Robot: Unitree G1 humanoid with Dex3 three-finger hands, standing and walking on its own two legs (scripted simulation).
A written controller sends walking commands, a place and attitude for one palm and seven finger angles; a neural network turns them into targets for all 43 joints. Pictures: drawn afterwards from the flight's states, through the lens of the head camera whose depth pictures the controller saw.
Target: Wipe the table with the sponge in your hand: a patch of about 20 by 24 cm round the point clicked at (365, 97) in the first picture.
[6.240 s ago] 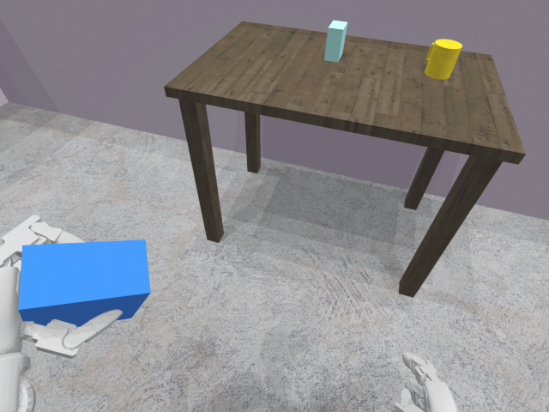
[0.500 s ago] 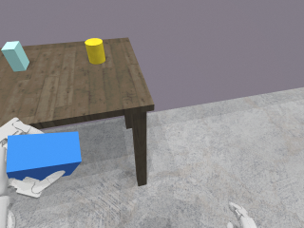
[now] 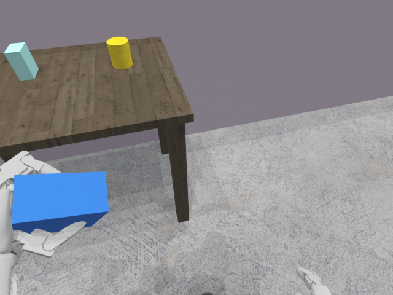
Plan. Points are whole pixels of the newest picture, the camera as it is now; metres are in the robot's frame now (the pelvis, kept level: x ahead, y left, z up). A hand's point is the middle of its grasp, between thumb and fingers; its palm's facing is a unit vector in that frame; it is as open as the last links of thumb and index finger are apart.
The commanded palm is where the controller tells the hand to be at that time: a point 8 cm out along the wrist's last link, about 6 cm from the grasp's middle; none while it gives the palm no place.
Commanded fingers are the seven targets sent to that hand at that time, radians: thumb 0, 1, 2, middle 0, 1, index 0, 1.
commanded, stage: come to a stop and stand still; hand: left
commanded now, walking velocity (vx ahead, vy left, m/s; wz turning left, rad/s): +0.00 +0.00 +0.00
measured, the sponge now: (72, 204) +0.22 +0.20 +0.16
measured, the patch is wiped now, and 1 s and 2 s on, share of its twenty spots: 0.00 0.00 0.00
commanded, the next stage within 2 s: look again from close up in 0.78 s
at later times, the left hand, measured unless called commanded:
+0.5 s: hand (33, 242) +0.15 +0.22 +0.18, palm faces +0.41 -0.78 -0.47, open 9.9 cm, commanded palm +0.10 +0.26 +0.18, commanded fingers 0.00 0.10 1.30 -1.20 -1.60 -1.20 -1.60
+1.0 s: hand out of the picture +0.18 +0.28 +0.19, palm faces +0.51 -0.74 -0.44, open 9.9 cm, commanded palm +0.09 +0.27 +0.18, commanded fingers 0.00 0.10 1.30 -1.20 -1.60 -1.20 -1.60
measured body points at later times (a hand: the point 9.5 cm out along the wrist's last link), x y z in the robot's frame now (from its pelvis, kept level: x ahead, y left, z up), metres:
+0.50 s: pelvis -0.05 -0.03 +0.01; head -0.03 -0.04 +0.46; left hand +0.12 +0.26 +0.20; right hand +0.12 -0.26 -0.09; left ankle -0.11 +0.10 -0.72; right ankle +0.03 -0.07 -0.73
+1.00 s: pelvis -0.07 -0.02 +0.00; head -0.04 -0.01 +0.45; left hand +0.14 +0.32 +0.22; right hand +0.09 -0.23 -0.10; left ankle -0.11 +0.10 -0.73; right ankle +0.03 -0.07 -0.73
